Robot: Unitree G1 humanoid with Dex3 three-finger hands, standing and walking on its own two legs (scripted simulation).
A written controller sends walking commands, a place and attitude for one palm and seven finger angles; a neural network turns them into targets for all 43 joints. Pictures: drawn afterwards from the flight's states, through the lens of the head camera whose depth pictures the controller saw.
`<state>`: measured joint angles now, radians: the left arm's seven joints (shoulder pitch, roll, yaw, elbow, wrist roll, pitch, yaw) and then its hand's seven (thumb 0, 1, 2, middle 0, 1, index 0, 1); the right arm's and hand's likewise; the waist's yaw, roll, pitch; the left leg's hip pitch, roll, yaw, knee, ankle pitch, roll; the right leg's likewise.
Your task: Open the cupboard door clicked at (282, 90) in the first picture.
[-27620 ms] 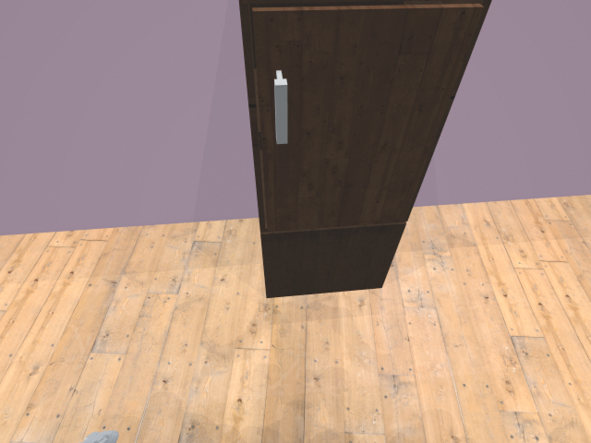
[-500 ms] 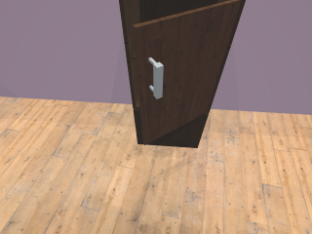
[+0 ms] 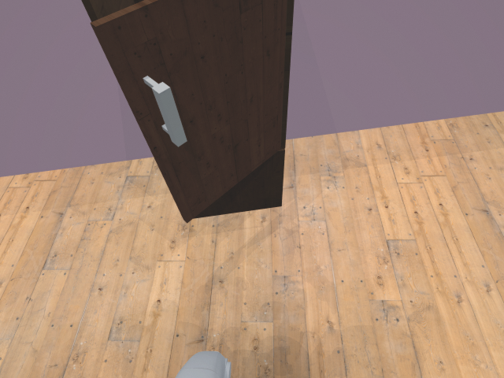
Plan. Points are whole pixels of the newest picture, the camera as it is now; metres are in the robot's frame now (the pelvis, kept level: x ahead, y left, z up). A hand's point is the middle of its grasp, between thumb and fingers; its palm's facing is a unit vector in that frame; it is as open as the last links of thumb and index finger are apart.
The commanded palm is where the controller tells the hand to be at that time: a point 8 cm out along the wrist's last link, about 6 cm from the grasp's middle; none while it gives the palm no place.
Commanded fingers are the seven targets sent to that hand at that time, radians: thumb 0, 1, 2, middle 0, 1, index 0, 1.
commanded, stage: walk to a spot facing it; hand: left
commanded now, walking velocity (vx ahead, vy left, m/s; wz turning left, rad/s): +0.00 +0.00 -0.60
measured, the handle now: (164, 111) +0.54 +0.22 +0.08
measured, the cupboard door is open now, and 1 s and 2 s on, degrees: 37 37 37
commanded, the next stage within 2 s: none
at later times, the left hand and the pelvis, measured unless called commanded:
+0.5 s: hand (141, 356) +0.15 +0.24 -0.17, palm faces -0.21 -0.95 -0.24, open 7.4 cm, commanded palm none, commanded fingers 0.00 0.90 0.90 -0.20 -0.30 -0.20 -0.30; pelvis +0.02 +0.04 +0.00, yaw -17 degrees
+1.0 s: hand (202, 314) +0.24 +0.14 -0.18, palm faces -0.58 -0.79 -0.19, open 7.4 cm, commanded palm none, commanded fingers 0.00 0.90 0.90 -0.20 -0.30 -0.20 -0.30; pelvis +0.04 +0.04 -0.01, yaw -37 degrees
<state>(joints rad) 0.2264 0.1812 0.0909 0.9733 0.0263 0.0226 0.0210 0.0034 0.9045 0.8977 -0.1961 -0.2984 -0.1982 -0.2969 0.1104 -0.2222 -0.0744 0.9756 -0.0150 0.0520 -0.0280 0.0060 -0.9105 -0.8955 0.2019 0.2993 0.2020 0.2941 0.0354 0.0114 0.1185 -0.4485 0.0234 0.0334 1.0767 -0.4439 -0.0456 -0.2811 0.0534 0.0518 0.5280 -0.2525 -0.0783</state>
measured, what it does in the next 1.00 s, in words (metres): steps on the spot, turning right: left foot, then right foot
